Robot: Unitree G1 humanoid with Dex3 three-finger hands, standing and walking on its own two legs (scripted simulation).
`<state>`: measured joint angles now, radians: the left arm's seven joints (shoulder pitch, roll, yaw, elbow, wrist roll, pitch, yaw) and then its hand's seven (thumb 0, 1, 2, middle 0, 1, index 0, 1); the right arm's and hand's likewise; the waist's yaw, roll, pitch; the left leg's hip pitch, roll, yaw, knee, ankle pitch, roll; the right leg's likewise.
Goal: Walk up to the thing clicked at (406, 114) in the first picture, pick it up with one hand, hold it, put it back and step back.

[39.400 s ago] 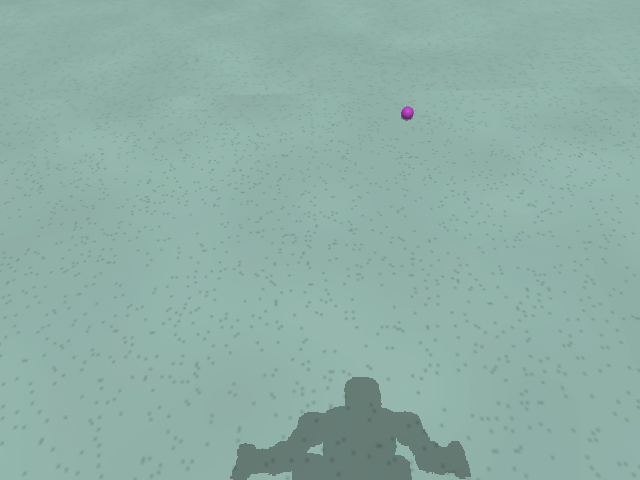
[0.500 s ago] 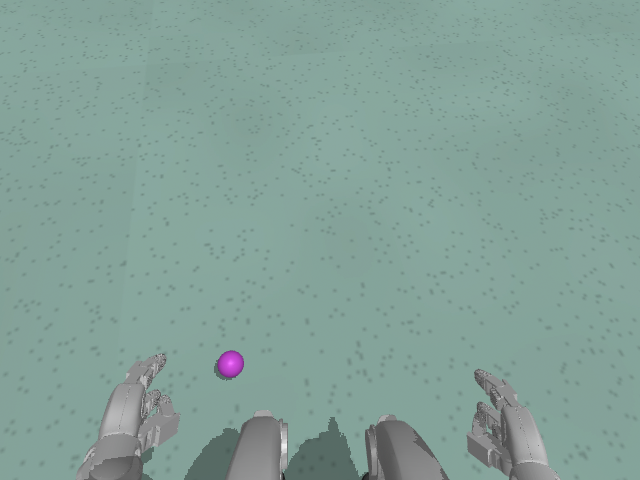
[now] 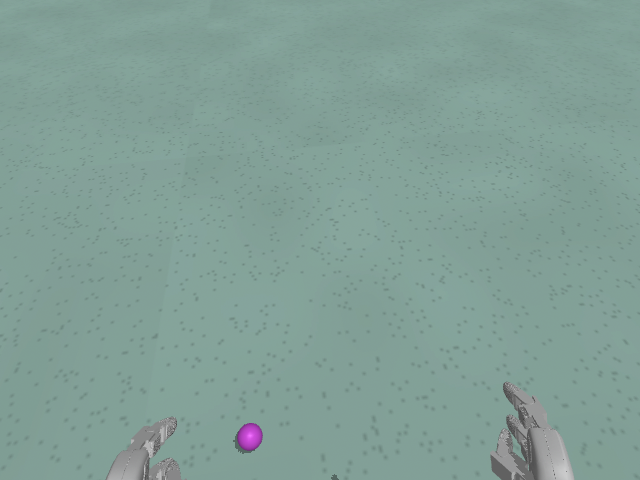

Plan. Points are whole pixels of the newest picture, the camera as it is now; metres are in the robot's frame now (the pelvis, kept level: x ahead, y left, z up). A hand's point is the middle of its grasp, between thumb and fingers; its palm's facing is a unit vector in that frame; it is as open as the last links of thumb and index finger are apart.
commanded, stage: home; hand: left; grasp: from above
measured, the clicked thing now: (250, 436) +0.40 +0.21 -0.68
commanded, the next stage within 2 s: stand in 1.80 s
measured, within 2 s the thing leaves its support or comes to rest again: neither
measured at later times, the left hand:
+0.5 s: hand out of the picture +0.16 +0.18 -0.05, palm faces +0.05 -0.98 -0.20, open 7.4 cm
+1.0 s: hand out of the picture +0.15 +0.17 -0.05, palm faces +0.05 -0.98 -0.20, open 7.4 cm
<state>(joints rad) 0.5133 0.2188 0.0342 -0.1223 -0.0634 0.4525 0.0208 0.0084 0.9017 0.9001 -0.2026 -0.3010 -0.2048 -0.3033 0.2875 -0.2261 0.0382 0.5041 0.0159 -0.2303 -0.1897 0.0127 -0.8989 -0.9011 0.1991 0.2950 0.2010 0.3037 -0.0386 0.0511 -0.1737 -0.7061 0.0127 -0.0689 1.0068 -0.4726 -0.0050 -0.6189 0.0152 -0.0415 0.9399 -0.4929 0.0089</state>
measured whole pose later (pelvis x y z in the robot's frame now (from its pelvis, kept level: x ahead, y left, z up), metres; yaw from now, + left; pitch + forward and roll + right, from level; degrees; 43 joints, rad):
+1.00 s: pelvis -0.01 +0.00 +0.00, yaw +0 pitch +9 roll -2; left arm 0.50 0.22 0.03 -0.12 -0.06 0.45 0.01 0.01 0.90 0.90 -0.20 -0.30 -0.20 -0.30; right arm 0.29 -0.23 0.04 0.53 0.01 -0.25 -0.19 0.01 -0.90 -0.90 0.20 0.30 0.20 0.30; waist -0.03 0.05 -0.16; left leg -0.70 0.02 -0.07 1.01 -0.46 -0.01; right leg -0.63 0.02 -0.04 0.96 -0.49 0.00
